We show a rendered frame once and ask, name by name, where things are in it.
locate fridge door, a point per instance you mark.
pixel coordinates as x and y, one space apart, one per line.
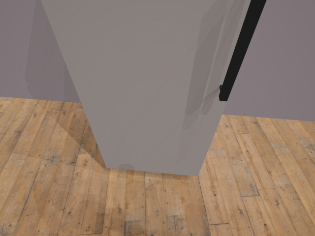
148 75

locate handle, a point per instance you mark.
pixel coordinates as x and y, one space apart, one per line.
245 36

